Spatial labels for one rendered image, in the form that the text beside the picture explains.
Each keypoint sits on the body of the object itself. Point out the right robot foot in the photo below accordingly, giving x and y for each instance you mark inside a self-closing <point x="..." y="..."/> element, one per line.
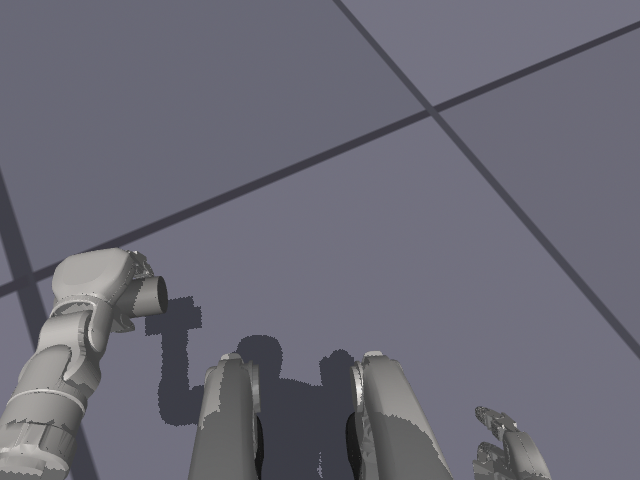
<point x="353" y="450"/>

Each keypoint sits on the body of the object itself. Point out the right robot hand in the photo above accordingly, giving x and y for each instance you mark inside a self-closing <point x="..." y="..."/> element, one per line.
<point x="520" y="458"/>

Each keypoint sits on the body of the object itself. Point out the left robot hand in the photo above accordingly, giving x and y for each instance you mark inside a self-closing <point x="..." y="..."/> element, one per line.
<point x="105" y="274"/>

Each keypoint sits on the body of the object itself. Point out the can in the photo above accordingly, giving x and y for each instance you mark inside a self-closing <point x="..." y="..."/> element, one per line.
<point x="143" y="297"/>

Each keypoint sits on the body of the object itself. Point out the left robot arm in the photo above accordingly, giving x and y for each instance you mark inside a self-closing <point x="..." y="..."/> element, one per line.
<point x="40" y="422"/>

